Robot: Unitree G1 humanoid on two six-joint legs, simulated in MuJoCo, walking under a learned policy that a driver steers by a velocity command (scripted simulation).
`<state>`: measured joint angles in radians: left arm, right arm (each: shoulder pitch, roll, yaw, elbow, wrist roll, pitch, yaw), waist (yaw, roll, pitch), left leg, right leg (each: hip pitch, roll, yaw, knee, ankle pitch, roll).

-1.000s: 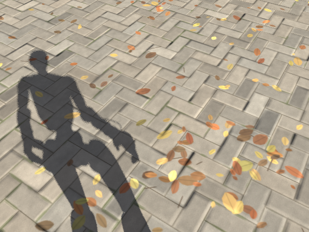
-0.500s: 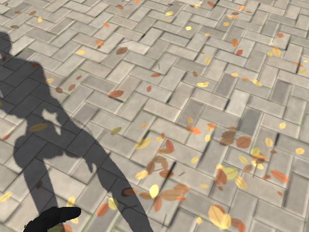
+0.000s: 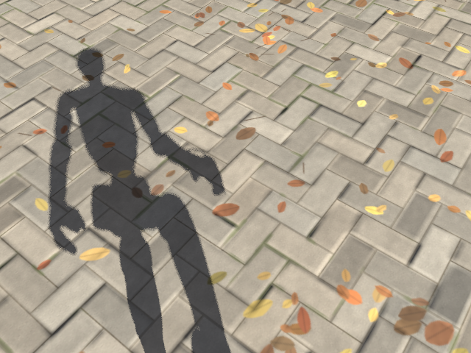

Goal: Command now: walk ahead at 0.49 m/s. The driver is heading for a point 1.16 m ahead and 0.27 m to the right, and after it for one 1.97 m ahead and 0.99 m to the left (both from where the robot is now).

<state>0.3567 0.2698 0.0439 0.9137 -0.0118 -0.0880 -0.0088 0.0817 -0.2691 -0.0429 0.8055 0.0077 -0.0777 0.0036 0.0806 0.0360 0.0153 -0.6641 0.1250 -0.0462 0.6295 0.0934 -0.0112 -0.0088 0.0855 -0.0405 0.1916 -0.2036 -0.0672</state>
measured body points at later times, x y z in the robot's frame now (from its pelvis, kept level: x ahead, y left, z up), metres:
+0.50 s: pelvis +0.28 +0.05 +0.00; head +0.30 +0.05 +0.45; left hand +0.47 +0.29 -0.11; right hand +0.27 -0.23 -0.13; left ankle +0.23 +0.15 -0.75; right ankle +0.42 -0.14 -0.68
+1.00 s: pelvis +0.55 -0.07 +0.00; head +0.57 -0.10 +0.45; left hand +0.73 +0.16 -0.10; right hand +0.62 -0.39 -0.10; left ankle +0.78 +0.05 -0.68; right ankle +0.49 -0.11 -0.75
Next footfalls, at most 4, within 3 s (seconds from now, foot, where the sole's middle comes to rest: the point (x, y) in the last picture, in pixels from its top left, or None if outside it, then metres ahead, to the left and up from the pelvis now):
0.14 left None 0.27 0.15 -0.78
0.68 right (308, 344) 0.53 -0.13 -0.78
1.20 left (289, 235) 0.89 -0.07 -0.78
1.72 right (391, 208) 1.03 -0.42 -0.78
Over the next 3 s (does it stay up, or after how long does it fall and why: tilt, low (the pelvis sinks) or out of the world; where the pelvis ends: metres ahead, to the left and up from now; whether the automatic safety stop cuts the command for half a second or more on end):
stays up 1.08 -0.33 0.00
